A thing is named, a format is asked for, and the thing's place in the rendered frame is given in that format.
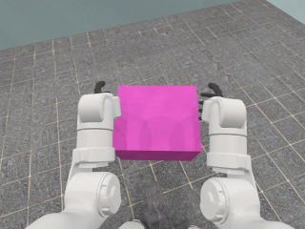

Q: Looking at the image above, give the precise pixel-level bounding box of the left robot shin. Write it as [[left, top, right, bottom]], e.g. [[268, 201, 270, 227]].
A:
[[132, 219, 144, 227]]

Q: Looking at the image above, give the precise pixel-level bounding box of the right robot hand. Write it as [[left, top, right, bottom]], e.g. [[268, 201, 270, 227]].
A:
[[198, 83, 224, 120]]

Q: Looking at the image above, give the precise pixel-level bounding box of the robot right upper arm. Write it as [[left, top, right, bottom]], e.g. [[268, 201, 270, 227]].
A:
[[199, 177, 294, 229]]

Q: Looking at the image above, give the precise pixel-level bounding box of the robot right forearm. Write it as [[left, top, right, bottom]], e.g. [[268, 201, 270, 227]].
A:
[[201, 96, 260, 205]]

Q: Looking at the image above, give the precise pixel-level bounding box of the robot left upper arm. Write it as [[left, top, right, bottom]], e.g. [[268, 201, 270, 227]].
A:
[[25, 172, 122, 229]]

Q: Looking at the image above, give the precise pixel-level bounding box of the robot left forearm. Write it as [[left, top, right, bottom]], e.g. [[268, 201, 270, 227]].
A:
[[64, 93, 121, 205]]

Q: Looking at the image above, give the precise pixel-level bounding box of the carton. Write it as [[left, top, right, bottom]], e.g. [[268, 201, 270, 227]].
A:
[[112, 85, 201, 161]]

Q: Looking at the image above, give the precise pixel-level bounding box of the left robot hand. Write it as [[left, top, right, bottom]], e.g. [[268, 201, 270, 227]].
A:
[[93, 81, 111, 94]]

